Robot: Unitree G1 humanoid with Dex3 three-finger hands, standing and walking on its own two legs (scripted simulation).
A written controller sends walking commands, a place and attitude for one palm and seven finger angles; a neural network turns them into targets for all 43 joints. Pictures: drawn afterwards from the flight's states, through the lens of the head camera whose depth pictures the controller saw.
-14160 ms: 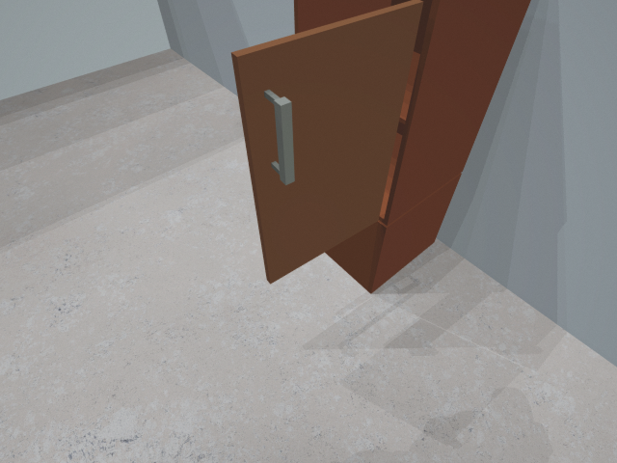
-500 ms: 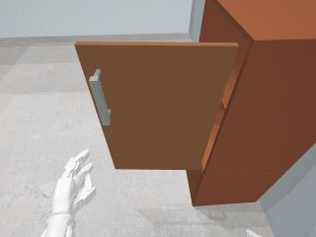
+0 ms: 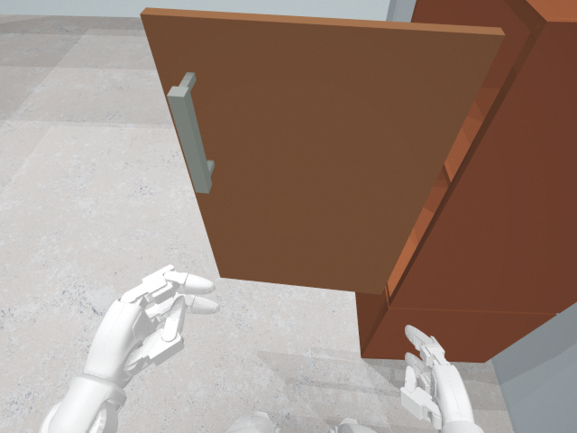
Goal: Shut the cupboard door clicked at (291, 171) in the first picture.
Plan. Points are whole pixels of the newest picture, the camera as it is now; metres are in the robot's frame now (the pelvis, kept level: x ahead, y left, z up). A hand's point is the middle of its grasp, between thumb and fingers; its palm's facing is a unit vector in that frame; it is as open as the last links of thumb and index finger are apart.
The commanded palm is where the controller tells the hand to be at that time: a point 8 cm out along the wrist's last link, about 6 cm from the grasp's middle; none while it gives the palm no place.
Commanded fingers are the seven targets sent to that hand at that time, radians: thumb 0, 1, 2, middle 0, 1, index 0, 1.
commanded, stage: raise the hand and make a fist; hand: left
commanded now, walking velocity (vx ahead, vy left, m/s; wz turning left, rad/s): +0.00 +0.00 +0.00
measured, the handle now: (196, 137) +0.45 +0.17 +0.17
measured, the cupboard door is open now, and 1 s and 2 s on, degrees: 86 86 86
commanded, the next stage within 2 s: bring the fist close to the handle in 1.20 s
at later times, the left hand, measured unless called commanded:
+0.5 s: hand (127, 284) +0.24 +0.20 +0.14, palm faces +0.04 -1.00 -0.08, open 3.1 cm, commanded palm +0.21 +0.24 +0.14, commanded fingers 0.00 0.90 0.90 -1.30 -1.50 -1.30 -1.50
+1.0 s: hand (124, 266) +0.25 +0.20 +0.16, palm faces -0.05 -1.00 -0.03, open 3.1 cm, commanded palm +0.22 +0.25 +0.17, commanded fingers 0.00 0.90 0.90 -1.30 -1.50 -1.30 -1.50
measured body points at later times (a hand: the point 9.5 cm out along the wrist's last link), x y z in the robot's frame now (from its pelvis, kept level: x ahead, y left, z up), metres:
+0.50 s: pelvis +0.03 +0.01 +0.03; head +0.04 +0.01 +0.48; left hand +0.23 +0.25 +0.15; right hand +0.21 -0.22 -0.02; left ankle +0.02 +0.07 -0.67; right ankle +0.04 -0.08 -0.67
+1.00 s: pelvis +0.02 +0.01 +0.05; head +0.01 +0.00 +0.50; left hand +0.25 +0.25 +0.17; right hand +0.20 -0.21 -0.02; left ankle +0.02 +0.07 -0.67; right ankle +0.04 -0.08 -0.67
